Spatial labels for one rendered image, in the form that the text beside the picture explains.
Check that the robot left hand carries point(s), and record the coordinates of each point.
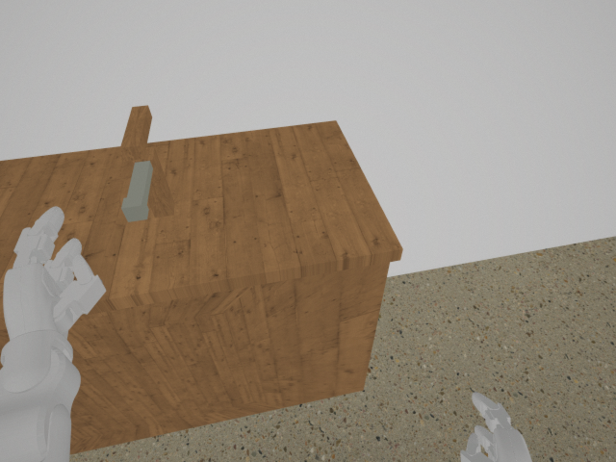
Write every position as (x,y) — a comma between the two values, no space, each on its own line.
(38,297)

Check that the tap lever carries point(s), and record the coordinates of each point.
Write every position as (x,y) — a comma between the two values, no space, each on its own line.
(134,206)

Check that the robot right hand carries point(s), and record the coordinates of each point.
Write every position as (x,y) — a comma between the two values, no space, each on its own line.
(506,444)

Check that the counter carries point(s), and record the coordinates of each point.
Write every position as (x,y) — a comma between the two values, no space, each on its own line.
(254,284)

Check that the robot left forearm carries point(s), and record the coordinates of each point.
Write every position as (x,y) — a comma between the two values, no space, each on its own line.
(38,384)

